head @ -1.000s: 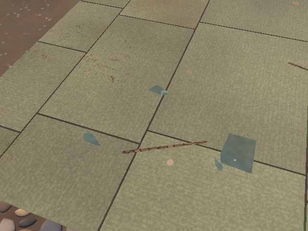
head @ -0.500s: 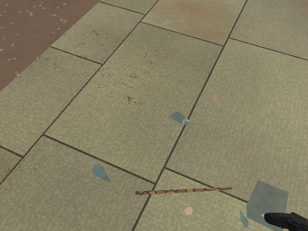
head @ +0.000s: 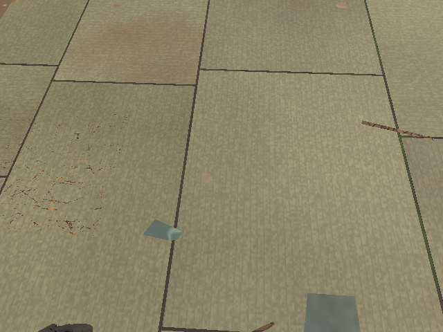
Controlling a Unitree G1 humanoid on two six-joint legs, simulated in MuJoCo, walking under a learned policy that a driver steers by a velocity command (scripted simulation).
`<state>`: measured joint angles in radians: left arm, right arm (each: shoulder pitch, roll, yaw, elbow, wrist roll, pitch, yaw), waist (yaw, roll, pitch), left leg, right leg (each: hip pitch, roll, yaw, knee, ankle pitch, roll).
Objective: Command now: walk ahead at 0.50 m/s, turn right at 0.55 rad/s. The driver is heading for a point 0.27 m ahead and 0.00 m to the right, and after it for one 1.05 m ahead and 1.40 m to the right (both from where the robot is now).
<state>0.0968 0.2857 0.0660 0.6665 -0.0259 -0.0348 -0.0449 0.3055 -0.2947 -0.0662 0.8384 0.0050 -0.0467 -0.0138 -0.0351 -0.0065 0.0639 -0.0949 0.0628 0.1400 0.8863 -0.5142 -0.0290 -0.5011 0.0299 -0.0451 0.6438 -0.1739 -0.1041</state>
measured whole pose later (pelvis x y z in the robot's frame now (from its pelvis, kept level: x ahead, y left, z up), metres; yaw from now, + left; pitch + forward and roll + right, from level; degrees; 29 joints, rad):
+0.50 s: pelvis +0.29 +0.03 +0.01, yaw -17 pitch +2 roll +1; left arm 0.36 0.30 0.07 0.74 -0.03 -0.02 0.02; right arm 0.09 -0.27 -0.05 0.69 -0.01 -0.12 0.02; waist 0.05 -0.03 0.02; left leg -0.43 -0.03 0.00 0.55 -0.16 0.02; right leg -0.25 0.08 0.18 1.00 -0.51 -0.04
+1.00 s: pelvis +0.51 -0.11 +0.00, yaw -35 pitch +1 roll +1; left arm 0.09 0.30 0.07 0.58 -0.03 -0.02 -0.04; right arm 0.30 -0.32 -0.07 0.84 0.01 -0.05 0.00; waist -0.05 0.00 0.07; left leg -0.09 0.08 0.13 0.87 -0.52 -0.04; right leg -0.50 0.03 -0.04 0.65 -0.17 -0.11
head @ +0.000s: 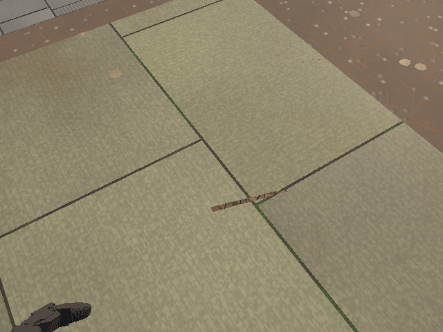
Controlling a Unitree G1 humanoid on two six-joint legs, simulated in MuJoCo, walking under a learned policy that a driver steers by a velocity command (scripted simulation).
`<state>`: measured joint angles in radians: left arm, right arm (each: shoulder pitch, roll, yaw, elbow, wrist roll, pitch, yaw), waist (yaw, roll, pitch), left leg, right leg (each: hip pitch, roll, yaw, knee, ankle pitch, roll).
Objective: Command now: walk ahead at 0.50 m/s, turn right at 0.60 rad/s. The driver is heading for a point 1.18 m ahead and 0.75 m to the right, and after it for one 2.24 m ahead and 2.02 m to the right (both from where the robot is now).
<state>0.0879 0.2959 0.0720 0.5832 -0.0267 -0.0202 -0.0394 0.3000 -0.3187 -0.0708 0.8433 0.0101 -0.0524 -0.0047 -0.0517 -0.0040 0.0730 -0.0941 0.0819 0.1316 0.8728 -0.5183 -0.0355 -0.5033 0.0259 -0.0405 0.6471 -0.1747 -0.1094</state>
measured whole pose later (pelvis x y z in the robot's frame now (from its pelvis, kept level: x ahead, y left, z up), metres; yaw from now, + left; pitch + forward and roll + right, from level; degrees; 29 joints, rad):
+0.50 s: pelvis +0.29 +0.02 +0.01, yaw -17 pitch +2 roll +1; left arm 0.38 0.31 0.07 0.73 -0.03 -0.02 0.02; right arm 0.06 -0.28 -0.05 0.69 -0.01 -0.12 0.03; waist 0.06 -0.02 0.02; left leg -0.45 -0.04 -0.01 0.55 -0.15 0.01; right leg -0.22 0.09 0.20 0.94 -0.51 -0.04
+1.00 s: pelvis +0.52 -0.13 +0.00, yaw -36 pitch +2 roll +2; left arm 0.09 0.31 0.07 0.58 -0.03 -0.02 -0.04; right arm 0.30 -0.32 -0.07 0.83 0.01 -0.05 0.00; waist -0.05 0.00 0.07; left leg -0.11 0.08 0.11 0.90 -0.52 -0.04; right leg -0.50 0.03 -0.03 0.65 -0.18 -0.10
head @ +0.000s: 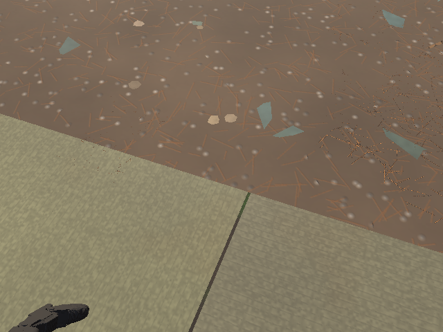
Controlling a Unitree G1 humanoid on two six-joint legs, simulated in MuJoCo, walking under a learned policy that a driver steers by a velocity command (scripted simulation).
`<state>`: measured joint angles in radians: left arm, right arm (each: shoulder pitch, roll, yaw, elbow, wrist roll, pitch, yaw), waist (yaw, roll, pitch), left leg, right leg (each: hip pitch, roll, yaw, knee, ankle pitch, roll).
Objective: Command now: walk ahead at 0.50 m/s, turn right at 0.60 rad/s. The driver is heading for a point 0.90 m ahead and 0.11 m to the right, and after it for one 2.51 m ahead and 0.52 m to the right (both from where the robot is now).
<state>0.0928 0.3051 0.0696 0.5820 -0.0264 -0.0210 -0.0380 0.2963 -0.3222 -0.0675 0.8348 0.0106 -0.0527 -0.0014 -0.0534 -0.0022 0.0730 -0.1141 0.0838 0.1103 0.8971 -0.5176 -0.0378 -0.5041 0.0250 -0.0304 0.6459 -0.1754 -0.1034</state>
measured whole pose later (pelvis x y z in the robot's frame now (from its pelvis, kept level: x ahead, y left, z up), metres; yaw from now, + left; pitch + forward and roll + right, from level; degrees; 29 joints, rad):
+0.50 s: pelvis +0.30 +0.02 +0.01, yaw -15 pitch +2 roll +1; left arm 0.37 0.30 0.06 0.75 -0.03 -0.03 0.02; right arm 0.08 -0.28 -0.05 0.71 0.00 -0.12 0.03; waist 0.05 -0.02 0.01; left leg -0.44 -0.05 0.00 0.56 -0.16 0.03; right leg -0.21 0.09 0.20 0.97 -0.50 -0.04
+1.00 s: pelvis +0.55 -0.10 +0.01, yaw -17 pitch +2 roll +1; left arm 0.06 0.27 0.03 0.66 0.00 -0.08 -0.03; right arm 0.39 -0.31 -0.04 0.87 0.03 -0.06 0.01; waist -0.07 0.02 0.02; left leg -0.21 0.01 -0.05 0.93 -0.49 0.01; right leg -0.43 0.01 -0.03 0.55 -0.16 -0.05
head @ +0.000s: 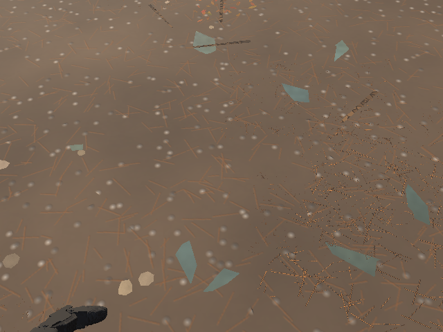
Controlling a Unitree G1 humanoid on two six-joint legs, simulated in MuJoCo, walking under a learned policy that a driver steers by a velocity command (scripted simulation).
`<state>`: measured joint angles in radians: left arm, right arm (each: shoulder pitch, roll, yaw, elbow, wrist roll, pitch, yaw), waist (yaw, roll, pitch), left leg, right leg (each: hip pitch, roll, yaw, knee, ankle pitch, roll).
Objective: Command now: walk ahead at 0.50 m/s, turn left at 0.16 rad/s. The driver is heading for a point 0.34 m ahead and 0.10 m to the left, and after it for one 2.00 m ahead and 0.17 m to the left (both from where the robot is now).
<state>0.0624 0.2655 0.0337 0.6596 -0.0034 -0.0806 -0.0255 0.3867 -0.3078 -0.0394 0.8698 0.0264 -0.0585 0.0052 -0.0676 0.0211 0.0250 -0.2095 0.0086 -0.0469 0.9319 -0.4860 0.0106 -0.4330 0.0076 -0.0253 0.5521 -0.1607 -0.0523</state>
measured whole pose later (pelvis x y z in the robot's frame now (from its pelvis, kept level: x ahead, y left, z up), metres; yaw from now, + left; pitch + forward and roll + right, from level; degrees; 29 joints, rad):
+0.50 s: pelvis +0.27 +0.05 -0.01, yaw +15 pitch +2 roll -1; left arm 0.32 0.29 0.06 0.89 0.00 -0.04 0.02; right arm 0.07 -0.28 -0.05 0.65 0.02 -0.03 0.05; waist 0.04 0.01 0.06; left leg -0.51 -0.03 0.07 0.63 -0.15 0.11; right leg -0.02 -0.06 -0.19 0.74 -0.47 0.01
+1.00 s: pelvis +0.57 +0.08 -0.01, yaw +7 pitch +2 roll +2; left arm 0.10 0.26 0.04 0.75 -0.02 -0.06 -0.06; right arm 0.31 -0.29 -0.07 0.84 0.01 -0.03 -0.02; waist -0.04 -0.02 0.02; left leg 0.10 -0.01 0.19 0.36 -0.46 0.00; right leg -0.53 -0.01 -0.04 0.56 -0.08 -0.09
